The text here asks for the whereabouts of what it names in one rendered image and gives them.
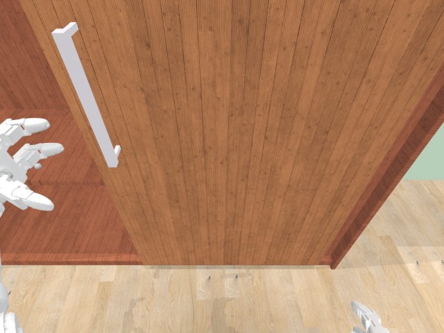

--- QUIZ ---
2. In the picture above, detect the robot left hand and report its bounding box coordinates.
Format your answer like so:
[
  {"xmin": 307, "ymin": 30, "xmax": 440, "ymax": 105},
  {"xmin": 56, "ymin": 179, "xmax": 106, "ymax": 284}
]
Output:
[{"xmin": 0, "ymin": 118, "xmax": 64, "ymax": 211}]

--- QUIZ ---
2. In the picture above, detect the left robot upper arm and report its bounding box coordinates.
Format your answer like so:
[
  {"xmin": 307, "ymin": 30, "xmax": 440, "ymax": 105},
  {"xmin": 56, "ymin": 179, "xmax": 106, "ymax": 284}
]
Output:
[{"xmin": 0, "ymin": 311, "xmax": 24, "ymax": 333}]

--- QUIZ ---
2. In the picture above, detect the handle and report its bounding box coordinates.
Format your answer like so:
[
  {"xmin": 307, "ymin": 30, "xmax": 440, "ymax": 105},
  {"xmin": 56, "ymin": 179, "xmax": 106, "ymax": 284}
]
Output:
[{"xmin": 51, "ymin": 22, "xmax": 121, "ymax": 167}]

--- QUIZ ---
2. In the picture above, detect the robot right hand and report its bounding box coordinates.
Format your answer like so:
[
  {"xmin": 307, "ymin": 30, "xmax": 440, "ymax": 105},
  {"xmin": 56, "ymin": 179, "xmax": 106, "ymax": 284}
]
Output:
[{"xmin": 350, "ymin": 300, "xmax": 390, "ymax": 333}]

